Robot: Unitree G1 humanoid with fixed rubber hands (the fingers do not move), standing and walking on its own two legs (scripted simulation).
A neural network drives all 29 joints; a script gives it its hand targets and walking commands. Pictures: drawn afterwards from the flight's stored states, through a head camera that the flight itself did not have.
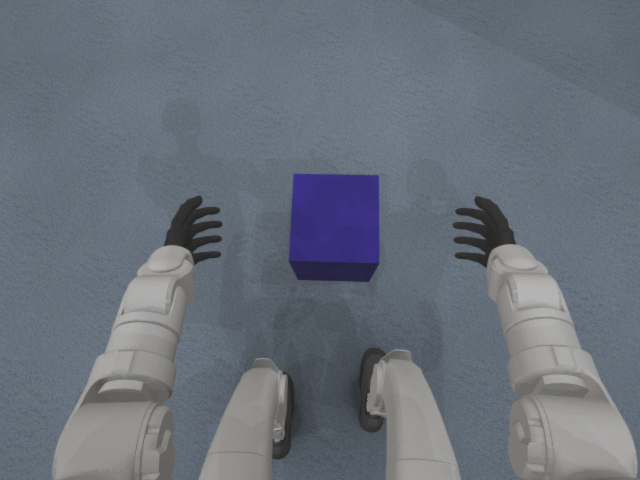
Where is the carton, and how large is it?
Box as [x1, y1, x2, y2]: [289, 174, 378, 281]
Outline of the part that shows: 294,174 289,261 297,278 320,280 368,281 378,264 378,175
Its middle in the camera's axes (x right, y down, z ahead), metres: +0.04 -0.02 +1.01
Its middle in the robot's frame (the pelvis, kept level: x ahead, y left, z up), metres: +0.54 +0.00 -0.56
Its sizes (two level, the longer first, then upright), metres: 0.210 0.200 0.250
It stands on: the floor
